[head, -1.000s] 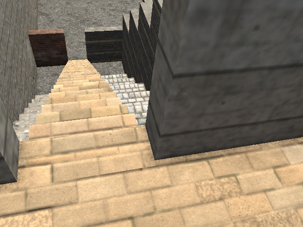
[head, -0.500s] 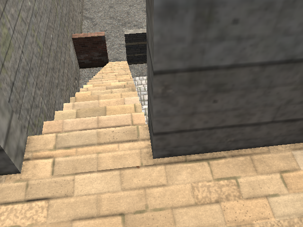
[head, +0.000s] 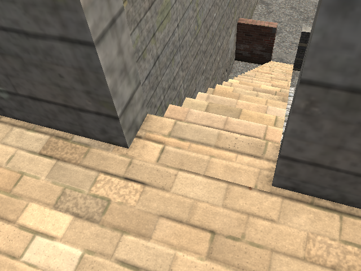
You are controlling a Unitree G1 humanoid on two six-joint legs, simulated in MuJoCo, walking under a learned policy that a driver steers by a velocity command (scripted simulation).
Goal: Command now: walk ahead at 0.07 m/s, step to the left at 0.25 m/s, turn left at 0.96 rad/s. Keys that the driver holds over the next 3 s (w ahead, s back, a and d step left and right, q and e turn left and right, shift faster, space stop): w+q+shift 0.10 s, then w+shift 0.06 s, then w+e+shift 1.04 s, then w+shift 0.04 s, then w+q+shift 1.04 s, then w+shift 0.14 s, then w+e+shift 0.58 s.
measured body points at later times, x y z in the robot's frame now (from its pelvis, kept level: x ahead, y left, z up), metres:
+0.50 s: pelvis +0.02 +0.16 +0.01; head +0.05 +0.19 +0.46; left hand -0.01 +0.45 -0.14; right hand +0.15 -0.06 -0.11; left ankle +0.01 +0.26 -0.73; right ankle +0.00 +0.03 -0.65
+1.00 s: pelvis +0.02 +0.24 -0.01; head +0.06 +0.23 +0.44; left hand +0.28 +0.43 -0.10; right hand +0.01 -0.05 -0.12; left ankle +0.02 +0.28 -0.70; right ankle -0.03 +0.16 -0.73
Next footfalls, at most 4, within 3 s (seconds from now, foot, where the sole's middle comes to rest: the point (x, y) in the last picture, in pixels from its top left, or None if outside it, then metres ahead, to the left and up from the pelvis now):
0.34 left None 0.05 0.27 -0.76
0.94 right None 0.00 0.14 -0.76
1.14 left None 0.11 0.33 -0.76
1.52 right None -0.09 -0.03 -0.76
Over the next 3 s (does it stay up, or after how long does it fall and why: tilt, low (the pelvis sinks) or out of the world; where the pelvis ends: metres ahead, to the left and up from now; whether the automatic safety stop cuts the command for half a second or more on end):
stays up -0.06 0.36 -0.01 its command is cut before an obstacle from the start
